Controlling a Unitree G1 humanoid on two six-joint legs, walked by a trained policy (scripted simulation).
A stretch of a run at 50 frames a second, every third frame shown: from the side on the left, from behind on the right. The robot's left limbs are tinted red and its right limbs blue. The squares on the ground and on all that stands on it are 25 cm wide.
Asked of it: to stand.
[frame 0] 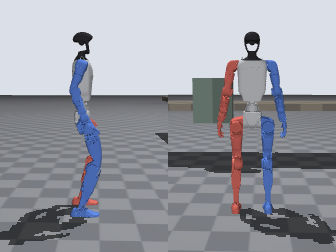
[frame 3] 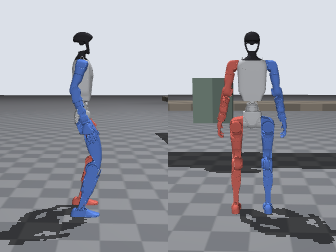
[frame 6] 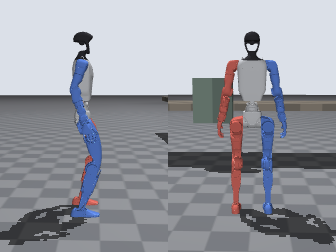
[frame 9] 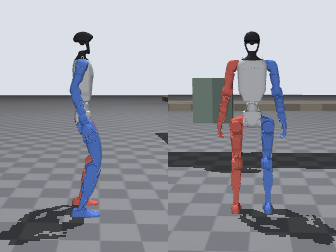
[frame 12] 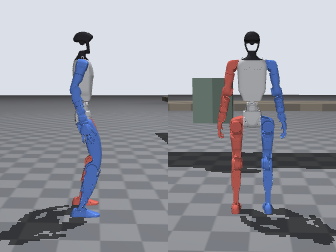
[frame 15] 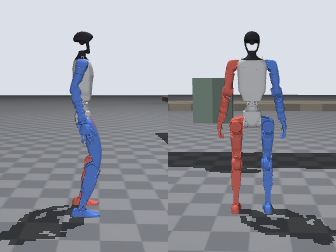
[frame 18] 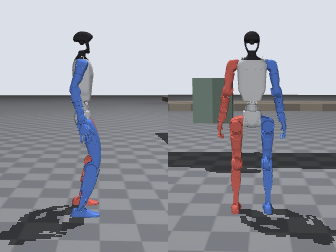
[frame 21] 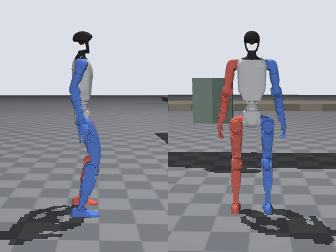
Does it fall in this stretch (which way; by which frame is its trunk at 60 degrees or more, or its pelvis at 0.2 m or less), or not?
no
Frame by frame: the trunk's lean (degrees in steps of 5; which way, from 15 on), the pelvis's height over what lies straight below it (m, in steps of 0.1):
0: 0, 0.8
3: 0, 0.8
6: 0, 0.8
9: 0, 0.8
12: 0, 0.8
15: 0, 0.8
18: 0, 0.8
21: 0, 0.8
